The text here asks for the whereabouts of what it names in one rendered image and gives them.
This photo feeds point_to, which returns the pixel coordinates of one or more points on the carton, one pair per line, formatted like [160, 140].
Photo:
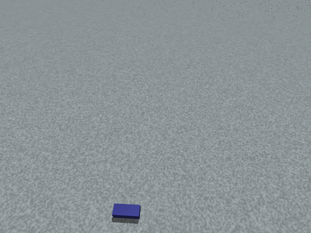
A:
[126, 211]

